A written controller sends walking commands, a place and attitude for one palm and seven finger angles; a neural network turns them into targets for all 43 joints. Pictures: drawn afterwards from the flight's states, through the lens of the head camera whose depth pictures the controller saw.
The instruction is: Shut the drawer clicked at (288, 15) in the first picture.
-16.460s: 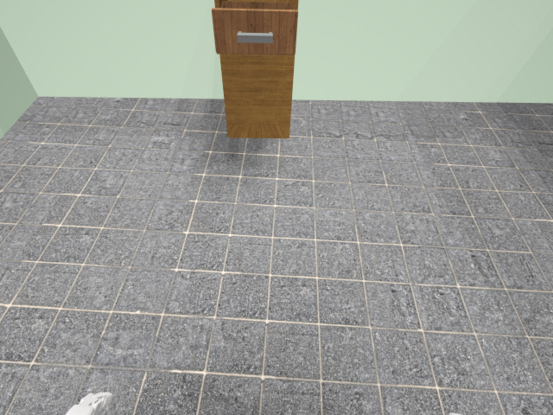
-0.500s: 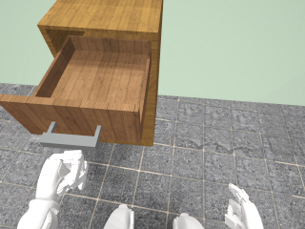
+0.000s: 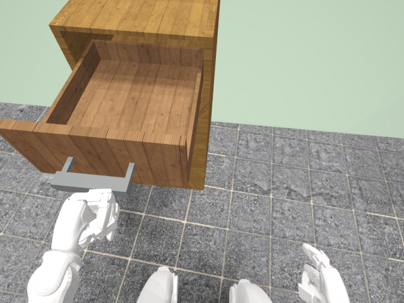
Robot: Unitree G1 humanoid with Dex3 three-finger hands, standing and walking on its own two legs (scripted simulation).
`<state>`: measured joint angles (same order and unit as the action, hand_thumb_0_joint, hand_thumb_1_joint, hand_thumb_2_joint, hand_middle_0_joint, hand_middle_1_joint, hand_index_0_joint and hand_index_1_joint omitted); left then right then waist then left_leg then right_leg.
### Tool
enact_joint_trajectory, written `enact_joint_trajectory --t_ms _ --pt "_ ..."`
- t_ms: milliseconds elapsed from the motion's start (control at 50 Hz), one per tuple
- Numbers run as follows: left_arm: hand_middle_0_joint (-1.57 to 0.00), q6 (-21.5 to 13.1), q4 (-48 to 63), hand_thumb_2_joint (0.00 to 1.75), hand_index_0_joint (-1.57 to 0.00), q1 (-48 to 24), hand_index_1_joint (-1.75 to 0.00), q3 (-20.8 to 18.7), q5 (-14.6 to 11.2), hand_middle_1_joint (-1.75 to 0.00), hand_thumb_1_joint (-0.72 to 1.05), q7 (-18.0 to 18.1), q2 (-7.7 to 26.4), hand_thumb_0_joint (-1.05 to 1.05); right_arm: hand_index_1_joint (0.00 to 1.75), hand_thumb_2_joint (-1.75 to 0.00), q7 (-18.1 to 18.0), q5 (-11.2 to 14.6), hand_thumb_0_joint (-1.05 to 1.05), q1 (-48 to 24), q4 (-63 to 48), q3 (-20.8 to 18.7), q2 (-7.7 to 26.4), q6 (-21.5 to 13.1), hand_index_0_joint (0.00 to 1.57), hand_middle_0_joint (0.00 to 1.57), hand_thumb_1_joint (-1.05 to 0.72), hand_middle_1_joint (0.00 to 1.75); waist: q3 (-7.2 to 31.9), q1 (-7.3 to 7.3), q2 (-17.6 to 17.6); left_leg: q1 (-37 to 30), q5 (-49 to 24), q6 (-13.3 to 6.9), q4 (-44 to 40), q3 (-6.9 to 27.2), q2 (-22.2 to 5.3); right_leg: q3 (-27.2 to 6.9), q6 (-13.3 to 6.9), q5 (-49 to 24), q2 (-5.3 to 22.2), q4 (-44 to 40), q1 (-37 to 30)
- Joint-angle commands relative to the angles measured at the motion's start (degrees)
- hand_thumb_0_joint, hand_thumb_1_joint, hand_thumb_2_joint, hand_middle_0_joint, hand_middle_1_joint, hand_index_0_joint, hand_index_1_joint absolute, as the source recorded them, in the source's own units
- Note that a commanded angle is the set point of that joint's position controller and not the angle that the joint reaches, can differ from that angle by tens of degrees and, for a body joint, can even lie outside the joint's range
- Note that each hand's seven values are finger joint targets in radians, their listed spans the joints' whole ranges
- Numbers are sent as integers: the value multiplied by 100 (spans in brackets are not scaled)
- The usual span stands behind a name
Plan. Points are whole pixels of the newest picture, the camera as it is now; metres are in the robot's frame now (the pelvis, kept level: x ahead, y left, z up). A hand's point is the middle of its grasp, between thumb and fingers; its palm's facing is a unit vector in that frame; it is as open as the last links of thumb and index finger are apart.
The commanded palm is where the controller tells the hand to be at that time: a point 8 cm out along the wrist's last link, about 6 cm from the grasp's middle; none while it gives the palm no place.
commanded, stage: push the drawer shut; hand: left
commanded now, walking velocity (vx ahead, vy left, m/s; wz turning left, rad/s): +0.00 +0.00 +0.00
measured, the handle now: (97, 174) +0.34 +0.22 +0.05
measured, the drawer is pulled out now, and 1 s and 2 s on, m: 0.29 0.17 0.05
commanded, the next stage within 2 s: none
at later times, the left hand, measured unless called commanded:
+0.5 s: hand (118, 191) +0.31 +0.17 +0.04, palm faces -0.10 -0.99 -0.06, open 3.0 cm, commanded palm +0.32 +0.22 +0.05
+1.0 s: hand (127, 163) +0.37 +0.17 +0.04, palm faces -0.08 -1.00 -0.06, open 3.1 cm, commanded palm +0.37 +0.21 +0.05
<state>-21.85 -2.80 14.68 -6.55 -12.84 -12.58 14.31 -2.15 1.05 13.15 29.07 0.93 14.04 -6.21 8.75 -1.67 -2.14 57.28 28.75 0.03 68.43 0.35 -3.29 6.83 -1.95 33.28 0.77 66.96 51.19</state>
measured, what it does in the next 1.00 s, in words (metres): stands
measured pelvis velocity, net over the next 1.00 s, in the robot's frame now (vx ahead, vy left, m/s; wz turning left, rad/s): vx -0.02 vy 0.01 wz -0.01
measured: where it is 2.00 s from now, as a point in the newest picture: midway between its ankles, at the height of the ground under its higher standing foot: outside the picture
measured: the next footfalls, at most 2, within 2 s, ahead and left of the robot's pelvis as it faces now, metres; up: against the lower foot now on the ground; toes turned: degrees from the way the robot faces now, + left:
none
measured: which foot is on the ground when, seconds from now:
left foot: down 0.00-1.00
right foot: down 0.00-1.00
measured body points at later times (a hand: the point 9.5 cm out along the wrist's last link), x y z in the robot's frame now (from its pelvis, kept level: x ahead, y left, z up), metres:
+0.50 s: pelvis -0.03 +0.01 +0.00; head +0.06 +0.02 +0.44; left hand +0.31 +0.23 +0.05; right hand +0.12 -0.24 -0.10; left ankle +0.04 +0.12 -0.64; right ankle -0.01 -0.10 -0.64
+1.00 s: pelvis -0.02 +0.01 +0.00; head +0.08 +0.02 +0.44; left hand +0.37 +0.22 +0.05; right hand +0.08 -0.25 -0.10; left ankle +0.04 +0.12 -0.64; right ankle -0.01 -0.10 -0.64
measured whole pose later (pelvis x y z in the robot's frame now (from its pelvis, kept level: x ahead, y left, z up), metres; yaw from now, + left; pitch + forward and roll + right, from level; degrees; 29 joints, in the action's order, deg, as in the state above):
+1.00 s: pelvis -0.02 +0.01 +0.00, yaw -1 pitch +18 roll -2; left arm -23.7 -36.6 -21.3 -9.1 -9.2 -10.4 16.1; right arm -1.5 1.0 15.6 35.4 1.3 14.6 -3.0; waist 7.0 -3.9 -1.2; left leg 58.4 25.8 -1.1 66.1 -1.0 -2.9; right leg 5.4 -1.0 29.9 1.1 64.9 52.9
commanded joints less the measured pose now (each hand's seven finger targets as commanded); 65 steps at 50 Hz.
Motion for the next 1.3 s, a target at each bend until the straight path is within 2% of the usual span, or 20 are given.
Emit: enact_joint_trajectory --t_ms 0,120,220,240,320,340,360,420,480,580,660,740,800,940,1020,1060,1100,1160,1220,1280 --pt "-140 -437 1086 90 -140 -1299 -160 -439 -142 -160 90 38 687 0 30 -90 -101 18 0 -59 -659 -338 775 -294 20 20 -90 30 1484 -243 -26 -1377 -1295 -198 -774 160 215 -450 106 -1490 -146 -1126 -455" --pt "-140 -435 660 90 -140 -2495 -160 -265 -100 -160 90 -7 722 0 30 -90 -165 61 0 -95 -463 -300 836 -318 20 20 -90 30 1334 -434 -110 -1278 -687 -229 -785 219 198 -497 104 -817 -163 -1188 -64" --pt "-140 -333 349 90 -140 -3190 -160 -407 -142 -160 90 -23 946 0 30 -90 -222 92 0 -91 -354 -265 880 -322 20 20 -90 30 1550 -424 -106 -1260 -458 -234 -832 209 220 -584 95 -595 -148 -1271 -200" --pt "-140 -324 363 90 -140 -3356 -160 -306 -123 -160 90 -36 864 0 30 -90 -222 101 0 -123 -351 -256 866 -326 20 20 -90 30 1658 -403 -297 -1383 -474 -223 -863 215 225 -578 85 -634 -136 -1253 -174" --pt "-140 -195 -64 90 -140 -3750 -160 -424 -136 -160 90 24 998 0 30 -90 -241 109 0 -85 -277 -238 900 -314 20 20 -90 30 1623 -430 -92 -1328 -298 -224 -947 244 220 -561 97 -492 -148 -1316 -193" --pt "-140 -195 -118 90 -140 -3886 -160 -445 -131 -160 90 40 992 0 30 -90 -242 110 0 -100 -277 -232 894 -309 20 20 -90 30 1665 -380 -161 -1366 -327 -207 -980 245 225 -575 91 -516 -138 -1313 -225" --pt "-140 -181 -200 90 -140 -3997 -160 -325 -114 -160 90 46 867 0 30 -90 -233 114 0 -104 -275 -229 879 -308 20 20 -90 30 1637 -408 -187 -1418 -267 -199 -1015 243 230 -558 95 -490 -134 -1330 -184" --pt "-140 -171 -560 90 -140 -4373 -160 -380 -74 -160 90 137 948 0 30 -90 -228 117 0 -31 -214 -223 908 -287 20 20 -90 30 1488 -441 -91 -1401 -70 -192 -1108 298 225 -506 86 -398 -148 -1330 -74" --pt "-140 -185 -745 90 -140 -4737 -160 -221 2 -160 90 196 794 0 30 -90 -186 108 0 3 -201 -222 909 -262 20 20 -90 30 1529 -433 -245 -1551 20 -159 -1192 347 231 -471 70 -414 -131 -1303 43" --pt "-140 -261 -1230 90 -140 -5136 -160 -404 93 -160 90 255 979 0 30 -90 -151 89 0 141 -138 -248 938 -167 20 20 -90 30 1676 -426 -93 -1596 -142 -158 -1197 328 230 -485 76 -530 -136 -1304 -28" --pt "-140 -340 -1358 90 -140 -5331 -160 -369 165 -160 90 273 910 0 30 -90 -94 60 0 237 -122 -279 947 -102 20 20 -90 30 1917 -379 -318 -1928 -514 -112 -1239 394 203 -400 45 -818 -141 -1190 55" --pt "-140 -401 -1506 90 -140 -5497 -160 -408 180 -160 90 323 906 0 30 -90 -47 36 0 339 -62 -304 958 -29 20 20 -90 30 2013 -390 -288 -2076 -833 -103 -1230 416 184 -374 39 -1039 -149 -1178 40" --pt "-140 -453 -1762 90 -140 -5729 -160 -507 212 -160 90 355 1008 0 30 -90 -48 36 0 403 9 -322 957 50 20 20 -90 30 1933 -459 -41 -1958 -856 -121 -1190 369 174 -410 64 -1074 -161 -1232 -29" --pt "-140 -637 -1988 90 -140 -6084 -160 -558 238 -160 90 317 1017 0 30 -90 -15 11 0 512 85 -336 934 141 20 20 -90 30 2110 -434 -358 -2232 -1217 -95 -1142 360 171 -412 36 -1315 -171 -1191 14" --pt "-140 -709 -2225 90 -140 -6466 -160 -549 251 -160 90 315 1056 0 30 -90 -22 10 0 554 144 -335 948 185 20 20 -90 30 2022 -549 -183 -2116 -1102 -123 -1107 367 171 -418 48 -1252 -186 -1197 76" --pt "-140 -739 -2371 90 -140 -6607 -160 -560 274 -160 90 309 1064 0 30 -90 -12 1 0 564 186 -333 941 210 20 20 -90 30 2068 -533 -292 -2133 -1105 -103 -1104 360 176 -437 46 -1258 -175 -1205 80" --pt "-140 -784 -2453 90 -140 -6956 -160 -428 288 -160 90 308 956 0 30 -90 -16 5 0 574 222 -327 928 215 20 20 -90 30 2068 -613 -334 -2114 -947 -112 -1088 360 188 -446 55 -1159 -176 -1218 162" --pt "-140 -816 -2785 90 -140 -7247 -160 -596 300 -160 90 306 1173 0 30 -90 -38 -2 0 641 300 -321 955 246 20 20 -90 30 2049 -668 -139 -1986 -904 -143 -1036 354 192 -481 64 -1147 -191 -1232 138" --pt "-140 -896 -2811 90 -140 -7540 -160 -632 311 -160 90 268 1276 0 30 -90 -44 -11 0 679 305 -319 946 247 20 20 -90 30 2281 -661 -349 -2005 -965 -164 -960 309 213 -537 58 -1182 -199 -1206 88" --pt "-140 -890 -3252 90 -140 -7850 -160 -703 324 -160 90 222 1415 0 30 -90 -58 -1 0 709 383 -290 953 289 20 20 -90 30 2122 -738 -199 -1787 -757 -168 -927 291 209 -576 77 -1046 -208 -1255 111"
